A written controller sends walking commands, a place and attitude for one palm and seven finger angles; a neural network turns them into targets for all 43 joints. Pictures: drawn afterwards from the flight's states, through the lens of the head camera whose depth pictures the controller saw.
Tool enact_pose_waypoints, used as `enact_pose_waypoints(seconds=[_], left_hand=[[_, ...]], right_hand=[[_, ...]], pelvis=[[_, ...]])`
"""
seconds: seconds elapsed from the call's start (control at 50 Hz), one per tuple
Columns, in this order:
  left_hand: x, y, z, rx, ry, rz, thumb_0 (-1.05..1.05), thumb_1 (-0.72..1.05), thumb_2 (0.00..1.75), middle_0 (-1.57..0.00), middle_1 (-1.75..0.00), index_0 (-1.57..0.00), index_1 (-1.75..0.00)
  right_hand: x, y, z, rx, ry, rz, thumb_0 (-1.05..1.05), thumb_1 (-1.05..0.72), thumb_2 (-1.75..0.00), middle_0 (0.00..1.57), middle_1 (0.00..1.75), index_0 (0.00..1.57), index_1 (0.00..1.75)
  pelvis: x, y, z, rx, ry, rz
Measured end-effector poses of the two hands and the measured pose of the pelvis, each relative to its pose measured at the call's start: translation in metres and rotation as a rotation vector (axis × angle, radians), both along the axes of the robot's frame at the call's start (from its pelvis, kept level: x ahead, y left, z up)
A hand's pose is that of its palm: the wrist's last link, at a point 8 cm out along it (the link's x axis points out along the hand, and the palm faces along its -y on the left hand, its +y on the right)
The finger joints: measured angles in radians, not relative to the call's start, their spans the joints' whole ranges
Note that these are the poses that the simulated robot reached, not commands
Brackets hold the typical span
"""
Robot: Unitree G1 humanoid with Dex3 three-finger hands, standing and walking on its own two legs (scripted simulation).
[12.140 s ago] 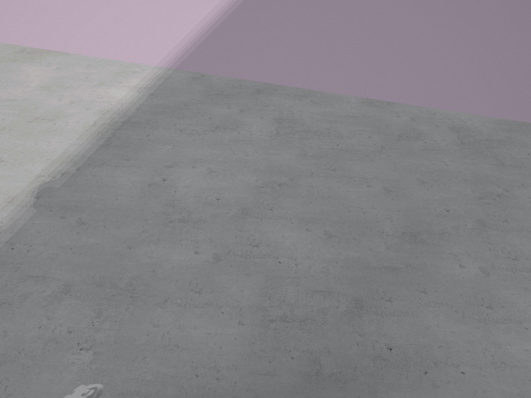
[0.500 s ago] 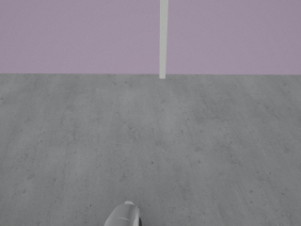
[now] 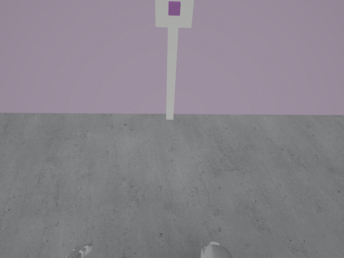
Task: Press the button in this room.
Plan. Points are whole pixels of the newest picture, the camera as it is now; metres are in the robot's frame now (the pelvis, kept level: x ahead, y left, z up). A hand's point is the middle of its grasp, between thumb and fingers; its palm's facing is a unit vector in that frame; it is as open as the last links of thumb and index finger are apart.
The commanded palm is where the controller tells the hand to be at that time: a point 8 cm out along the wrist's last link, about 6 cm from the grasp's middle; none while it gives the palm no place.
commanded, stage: stand and wait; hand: left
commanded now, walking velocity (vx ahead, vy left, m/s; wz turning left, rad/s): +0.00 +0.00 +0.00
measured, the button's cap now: (174, 8) +1.26 +0.04 +0.10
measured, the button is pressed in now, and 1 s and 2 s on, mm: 0 0 0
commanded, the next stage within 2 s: look at it before walking up in 1.14 s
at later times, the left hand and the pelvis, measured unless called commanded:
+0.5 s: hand out of the picture +0.14 +0.16 -0.18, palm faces +0.08 -0.98 -0.19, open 7.3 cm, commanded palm none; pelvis +0.10 -0.02 -0.01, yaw +1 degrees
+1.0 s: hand out of the picture +0.08 +0.15 -0.18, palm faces +0.04 -0.99 -0.15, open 7.4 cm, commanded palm none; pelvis +0.13 +0.00 +0.00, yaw -1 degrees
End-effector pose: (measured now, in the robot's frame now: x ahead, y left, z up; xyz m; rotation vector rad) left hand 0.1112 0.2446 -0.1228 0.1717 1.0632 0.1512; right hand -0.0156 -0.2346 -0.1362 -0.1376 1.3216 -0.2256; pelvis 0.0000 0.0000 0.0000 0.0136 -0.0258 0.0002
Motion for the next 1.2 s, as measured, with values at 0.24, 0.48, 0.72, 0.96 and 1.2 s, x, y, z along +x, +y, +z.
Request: enact_pose_waypoints(seconds=[0.24,0.48,0.72,0.96,1.2], left_hand=[[0.069,-0.067,-0.019,-0.02,0.068,-0.058,0.0,0.91,0.9,-0.2,-0.3,-0.19,-0.3],[0.028,-0.039,-0.028,-0.034,0.191,0.073,-0.01,0.93,0.9,-0.2,-0.3,-0.2,-0.3],[-0.035,-0.036,-0.027,-0.08,0.381,0.108,0.0,0.91,0.9,-0.2,-0.3,-0.19,-0.3],[-0.044,-0.04,-0.023,-0.087,0.466,0.092,0.01,0.91,0.9,-0.2,-0.3,-0.19,-0.3],[0.011,-0.034,-0.025,-0.054,0.354,0.046,0.01,0.92,0.9,-0.2,-0.3,-0.2,-0.3]], right_hand=[[0.017,-0.008,-0.028,0.102,0.247,-0.063,0.01,-0.91,-0.9,0.2,0.3,0.2,0.3],[0.126,-0.007,-0.019,0.039,0.028,0.057,0.02,-0.93,-0.9,0.2,0.3,0.2,0.3],[0.141,0.011,-0.003,0.027,0.033,0.069,0.02,-0.94,-0.9,0.2,0.3,0.2,0.3],[0.127,0.032,-0.009,0.073,0.094,0.028,0.01,-0.92,-0.9,0.2,0.3,0.2,0.3],[0.12,0.045,-0.013,0.107,0.107,-0.012,0.0,-0.91,-0.9,0.2,0.3,0.2,0.3]], pelvis=[[0.079,-0.036,-0.015,-0.009,-0.016,0.012],[0.099,-0.022,-0.01,-0.043,-0.016,0.021],[0.116,-0.003,0.003,-0.011,-0.015,0.006],[0.127,0.004,0.003,-0.009,-0.005,-0.011],[0.136,0.004,0.002,-0.008,-0.007,-0.02]])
